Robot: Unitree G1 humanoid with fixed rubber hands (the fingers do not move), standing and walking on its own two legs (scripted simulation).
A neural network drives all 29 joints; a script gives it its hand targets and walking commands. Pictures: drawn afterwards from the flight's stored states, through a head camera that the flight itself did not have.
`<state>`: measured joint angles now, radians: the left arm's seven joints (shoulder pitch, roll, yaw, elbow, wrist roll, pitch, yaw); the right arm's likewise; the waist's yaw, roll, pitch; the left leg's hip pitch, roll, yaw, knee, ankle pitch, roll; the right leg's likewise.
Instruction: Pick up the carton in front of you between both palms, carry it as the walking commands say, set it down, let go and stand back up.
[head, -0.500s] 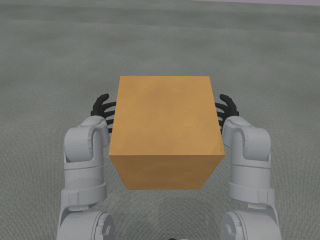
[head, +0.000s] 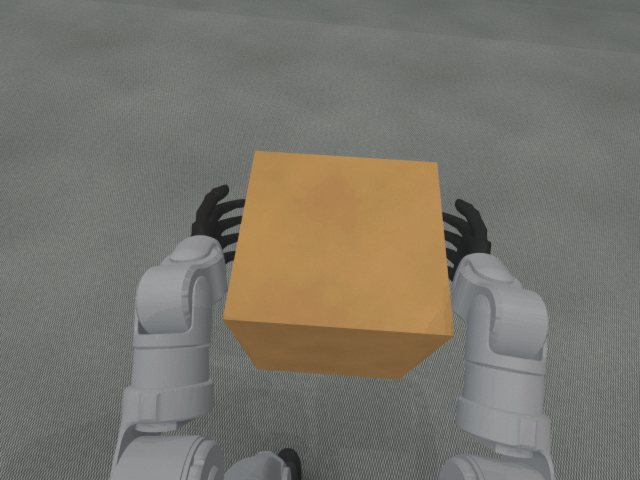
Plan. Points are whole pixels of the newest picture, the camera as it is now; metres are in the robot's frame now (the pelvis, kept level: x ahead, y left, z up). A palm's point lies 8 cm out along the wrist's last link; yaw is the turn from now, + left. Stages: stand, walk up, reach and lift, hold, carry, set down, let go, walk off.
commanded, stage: carry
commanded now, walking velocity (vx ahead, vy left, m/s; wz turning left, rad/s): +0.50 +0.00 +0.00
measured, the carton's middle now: (335, 278) +0.35 +0.00 +0.04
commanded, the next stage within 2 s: none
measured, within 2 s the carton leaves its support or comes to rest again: neither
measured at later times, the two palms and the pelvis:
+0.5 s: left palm (269, 112) +0.60 +0.12 +0.11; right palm (460, 123) +0.60 -0.18 +0.11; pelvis +0.33 -0.03 +0.01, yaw +0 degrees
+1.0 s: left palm (274, 24) +0.90 +0.15 +0.11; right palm (423, 29) +0.90 -0.15 +0.12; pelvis +0.66 +0.00 +0.00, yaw +0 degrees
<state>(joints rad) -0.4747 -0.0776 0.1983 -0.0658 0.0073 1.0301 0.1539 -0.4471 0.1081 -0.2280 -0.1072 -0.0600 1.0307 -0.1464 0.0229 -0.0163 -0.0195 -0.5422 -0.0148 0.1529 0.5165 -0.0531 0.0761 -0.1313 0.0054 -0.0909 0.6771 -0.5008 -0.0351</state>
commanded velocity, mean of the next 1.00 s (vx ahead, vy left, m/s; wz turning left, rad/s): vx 0.50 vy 0.00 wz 0.00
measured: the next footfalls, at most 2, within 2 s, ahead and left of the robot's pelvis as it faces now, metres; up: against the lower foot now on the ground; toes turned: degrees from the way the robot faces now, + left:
right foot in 0.48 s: +0.48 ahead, -0.13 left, +0.00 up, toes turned -11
left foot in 0.96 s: +0.81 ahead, +0.10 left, +0.00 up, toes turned +12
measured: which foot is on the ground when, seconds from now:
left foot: down 0.00-0.48, up 0.50-0.94, down 0.96-1.00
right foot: down 0.00-0.00, up 0.02-0.46, down 0.48-1.00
